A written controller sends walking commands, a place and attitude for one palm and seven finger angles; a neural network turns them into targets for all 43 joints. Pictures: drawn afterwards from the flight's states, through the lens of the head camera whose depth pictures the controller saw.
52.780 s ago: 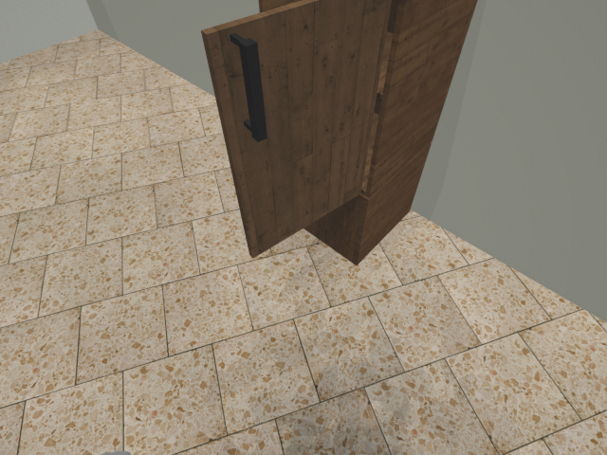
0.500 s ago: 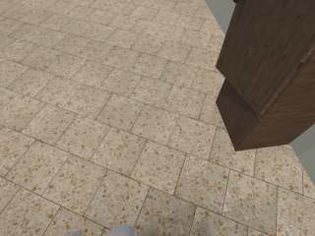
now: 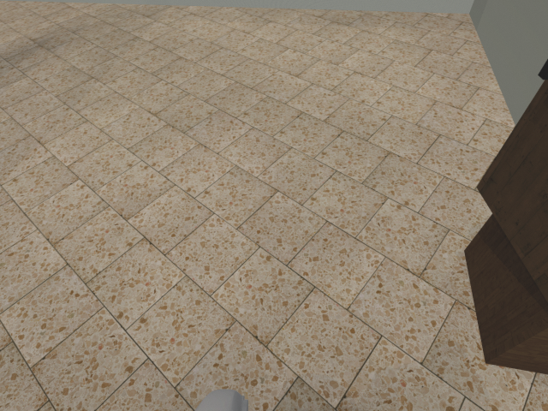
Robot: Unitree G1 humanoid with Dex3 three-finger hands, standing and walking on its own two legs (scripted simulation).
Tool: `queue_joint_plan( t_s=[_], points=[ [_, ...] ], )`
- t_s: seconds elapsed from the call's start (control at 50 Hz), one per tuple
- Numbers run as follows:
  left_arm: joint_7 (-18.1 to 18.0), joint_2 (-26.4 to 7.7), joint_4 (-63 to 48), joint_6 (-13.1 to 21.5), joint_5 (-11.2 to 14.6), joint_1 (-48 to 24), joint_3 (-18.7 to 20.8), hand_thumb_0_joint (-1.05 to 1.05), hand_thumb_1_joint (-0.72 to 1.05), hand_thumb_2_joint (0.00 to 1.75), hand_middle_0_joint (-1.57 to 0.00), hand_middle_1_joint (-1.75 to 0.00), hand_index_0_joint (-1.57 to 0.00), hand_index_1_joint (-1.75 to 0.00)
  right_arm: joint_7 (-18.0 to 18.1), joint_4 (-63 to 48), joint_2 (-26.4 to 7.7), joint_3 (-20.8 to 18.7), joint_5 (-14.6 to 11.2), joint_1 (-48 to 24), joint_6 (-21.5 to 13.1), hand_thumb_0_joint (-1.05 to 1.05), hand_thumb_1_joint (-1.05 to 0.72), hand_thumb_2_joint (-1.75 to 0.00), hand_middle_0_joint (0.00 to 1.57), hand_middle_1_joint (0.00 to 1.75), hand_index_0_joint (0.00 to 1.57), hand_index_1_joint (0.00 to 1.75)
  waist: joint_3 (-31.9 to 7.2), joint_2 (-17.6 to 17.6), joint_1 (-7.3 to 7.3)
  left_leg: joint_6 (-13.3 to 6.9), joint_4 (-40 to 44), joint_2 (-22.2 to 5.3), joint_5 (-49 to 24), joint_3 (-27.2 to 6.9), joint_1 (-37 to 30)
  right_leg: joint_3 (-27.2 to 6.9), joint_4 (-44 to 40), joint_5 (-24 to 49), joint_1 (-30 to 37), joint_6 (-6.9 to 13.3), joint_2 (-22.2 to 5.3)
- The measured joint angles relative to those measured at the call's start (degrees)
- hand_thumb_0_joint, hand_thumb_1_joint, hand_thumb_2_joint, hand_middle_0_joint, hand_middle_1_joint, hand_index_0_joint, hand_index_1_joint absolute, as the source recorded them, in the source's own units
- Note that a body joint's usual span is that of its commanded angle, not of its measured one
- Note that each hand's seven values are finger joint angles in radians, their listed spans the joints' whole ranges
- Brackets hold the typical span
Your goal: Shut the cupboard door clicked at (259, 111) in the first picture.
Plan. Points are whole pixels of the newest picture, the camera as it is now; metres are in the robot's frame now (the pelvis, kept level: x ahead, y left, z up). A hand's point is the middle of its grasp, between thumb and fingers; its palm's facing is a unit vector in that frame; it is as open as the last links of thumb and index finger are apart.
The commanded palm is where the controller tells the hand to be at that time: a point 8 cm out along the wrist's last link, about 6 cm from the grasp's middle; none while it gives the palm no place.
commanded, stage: walk to a spot facing it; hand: left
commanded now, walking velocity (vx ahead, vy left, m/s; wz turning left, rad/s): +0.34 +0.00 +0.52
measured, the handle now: out of the picture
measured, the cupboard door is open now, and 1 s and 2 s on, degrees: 15 15 15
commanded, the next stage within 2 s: turn to face it in 1.06 s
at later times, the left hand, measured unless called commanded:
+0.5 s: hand (135, 407) +0.16 +0.26 -0.18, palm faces +0.28 -0.94 -0.19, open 7.4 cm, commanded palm none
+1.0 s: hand (163, 265) +0.42 +0.27 -0.16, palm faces +0.38 -0.90 -0.21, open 7.1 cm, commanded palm none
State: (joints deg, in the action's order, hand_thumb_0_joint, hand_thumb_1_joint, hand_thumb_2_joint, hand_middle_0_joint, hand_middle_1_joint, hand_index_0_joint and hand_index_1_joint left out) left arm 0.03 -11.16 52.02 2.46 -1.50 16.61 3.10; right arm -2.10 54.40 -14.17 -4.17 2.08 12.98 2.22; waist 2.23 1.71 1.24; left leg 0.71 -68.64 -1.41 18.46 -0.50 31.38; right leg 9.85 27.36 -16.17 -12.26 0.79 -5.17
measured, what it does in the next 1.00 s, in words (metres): walks ahead, turning left: left foot, then right foot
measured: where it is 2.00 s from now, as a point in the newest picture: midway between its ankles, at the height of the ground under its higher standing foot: (239, 308)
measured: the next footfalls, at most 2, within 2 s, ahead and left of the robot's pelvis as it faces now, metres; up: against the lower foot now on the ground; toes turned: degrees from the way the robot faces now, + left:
left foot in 0.30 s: +0.22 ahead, +0.15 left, +0.00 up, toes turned +18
right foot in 0.78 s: +0.48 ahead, -0.02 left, +0.00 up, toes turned +9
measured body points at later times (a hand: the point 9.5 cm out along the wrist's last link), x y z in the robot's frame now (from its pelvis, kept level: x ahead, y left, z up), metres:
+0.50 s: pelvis +0.18 +0.07 -0.01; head +0.22 +0.09 +0.44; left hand +0.14 +0.31 -0.16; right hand +0.32 -0.14 -0.15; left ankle +0.18 +0.14 -0.74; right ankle +0.21 -0.09 -0.66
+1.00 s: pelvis +0.42 +0.07 +0.00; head +0.44 +0.07 +0.45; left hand +0.40 +0.32 -0.14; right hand +0.47 -0.15 -0.16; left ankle +0.37 +0.20 -0.66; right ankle +0.44 -0.03 -0.74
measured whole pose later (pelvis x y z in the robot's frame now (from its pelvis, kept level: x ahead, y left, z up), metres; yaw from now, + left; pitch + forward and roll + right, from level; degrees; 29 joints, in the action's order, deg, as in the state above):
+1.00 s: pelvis +0.42 +0.07 +0.00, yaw +22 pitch +0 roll +0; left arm -0.6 -9.5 55.7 4.2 -0.8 13.2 3.9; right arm -0.7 60.9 -9.1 -2.8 1.4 19.7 -0.2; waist 2.8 0.7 3.1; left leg -0.5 -63.7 -4.2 16.8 1.6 30.5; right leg 12.6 22.5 -13.2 -8.8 1.4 -3.0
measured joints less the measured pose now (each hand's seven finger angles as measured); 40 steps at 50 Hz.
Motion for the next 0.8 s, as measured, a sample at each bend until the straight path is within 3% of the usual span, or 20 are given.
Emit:
queue_joint_plan(
  t_s=[0.08,0.18,0.26,0.3,0.32,0.38,0.42,0.5,0.58,0.74,0.8],
  points=[
    [-0.1,1.4,2.1,1.1,0.0,2.2,-0.4,0.0,0.91,0.9,-0.2,-0.3,-0.2,-0.29,-0.6,-1.0,0.3,0.0,-0.2,-2.1,-0.3,0.01,-0.91,-0.9,0.2,0.3,0.2,0.3,0.7,-1.0,-0.04,0.5,5.9,-2.0,-3.8,2.1,2.4,4.0,-6.3,0.6,5.5,-0.5,-0.6],
    [-0.3,2.7,4.2,1.9,-0.2,4.9,-0.7,0.0,0.91,0.9,-0.2,-0.3,-0.2,-0.29,-1.1,-1.2,0.9,0.8,-0.2,-6.1,-0.3,0.01,-0.91,-0.9,0.2,0.3,0.2,0.3,2.9,-1.8,-2.28,-0.5,18.3,-2.8,-4.5,4.6,1.8,8.4,-8.2,-1.9,10.7,-2.0,-0.9],
    [-0.1,2.6,6.5,1.5,-0.1,7.7,-0.8,0.0,0.91,0.9,-0.2,-0.3,-0.2,-0.29,-1.3,-2.3,1.8,1.7,-0.1,-9.4,-1.3,0.01,-0.91,-0.9,0.2,0.3,0.2,0.3,4.5,-2.9,-4.02,-2.7,28.6,-1.3,-2.3,7.3,-2.2,10.4,-5.2,-6.4,13.6,-4.1,-2.4],
    [0.2,2.6,7.7,0.9,0.2,9.7,-0.8,0.0,0.91,0.9,-0.2,-0.3,-0.2,-0.29,-1.1,-3.5,2.0,2.3,0.1,-10.0,-2.6,0.01,-0.91,-0.9,0.2,0.3,0.2,0.3,4.3,-3.1,-4.01,-4.5,33.9,0.2,-3.3,8.7,-6.5,10.4,2.4,-10.3,12.6,-4.8,-4.4],
    [0.5,2.6,8.2,0.2,0.5,10.3,-0.8,0.0,0.91,0.9,-0.2,-0.3,-0.2,-0.29,-0.8,-4.2,1.8,2.4,0.2,-10.0,-3.6,0.01,-0.91,-0.9,0.2,0.3,0.2,0.3,3.9,-2.4,-3.47,-5.4,33.8,0.0,-7.8,8.6,-6.7,8.9,11.0,-11.5,9.7,-4.4,-5.0],
    [0.6,1.0,8.6,-2.2,0.6,7.5,-0.5,0.0,0.91,0.9,-0.2,-0.3,-0.2,-0.29,0.8,-4.1,2.9,2.8,-0.2,-8.9,-5.0,0.0,-0.91,-0.9,0.2,0.3,0.2,0.3,5.1,-3.7,-3.33,-5.9,29.8,1.5,-3.6,8.7,-8.5,-2.2,37.0,-11.7,-1.9,-2.7,-4.2],
    [0.4,0.1,7.8,-2.5,0.3,4.7,0.1,0.01,0.91,0.9,-0.2,-0.3,-0.2,-0.29,1.6,-3.0,3.7,3.2,-0.4,-6.7,-5.1,0.0,-0.91,-0.9,0.2,0.3,0.2,0.3,4.7,-4.2,-3.33,-5.4,32.5,2.3,-2.4,8.4,-11.5,-4.9,42.8,-8.0,-8.5,-2.4,-3.7],
    [0.7,-0.3,4.8,-2.1,-0.1,-0.8,0.6,0.01,0.91,0.9,-0.2,-0.3,-0.2,-0.29,3.1,0.2,4.1,2.5,-0.8,-1.8,-5.4,-0.01,-0.93,-0.9,0.21,0.3,0.2,0.3,3.2,-3.5,-2.39,-5.4,40.2,3.4,-4.1,6.9,-17.7,-7.0,37.0,-1.8,-16.5,-2.6,-3.7],
    [1.2,-0.3,2.7,-2.0,-0.1,-5.1,0.6,0.0,0.91,0.9,-0.2,-0.3,-0.2,-0.29,3.1,3.4,3.4,2.3,-0.6,3.0,-5.3,-0.01,-0.94,-0.9,0.21,0.3,0.2,0.3,1.4,-3.0,-0.8,-5.2,46.1,3.8,-4.4,5.5,-23.3,-7.6,25.9,3.5,-19.0,-2.8,-3.5],
    [1.9,-0.5,1.1,-1.8,0.2,-10.8,0.1,0.0,0.91,0.9,-0.2,-0.3,-0.2,-0.29,2.9,8.0,4.3,2.3,-0.1,10.8,-5.0,0.0,-0.92,-0.9,0.2,0.3,0.2,0.3,0.5,-3.2,2.13,-2.5,49.1,3.1,0.9,4.7,-31.5,-6.1,8.8,7.4,-14.5,-1.4,-0.4],
    [1.9,-0.2,0.8,0.1,-0.1,-11.5,-0.2,0.0,0.91,0.9,-0.2,-0.3,-0.2,-0.29,2.7,9.6,4.6,2.4,-0.6,12.8,-4.8,0.0,-0.91,-0.9,0.2,0.3,0.2,0.3,1.0,-2.1,2.51,-1.8,39.2,1.4,7.0,3.7,-29.9,-4.5,4.4,6.9,-9.6,0.3,1.8]
  ],
)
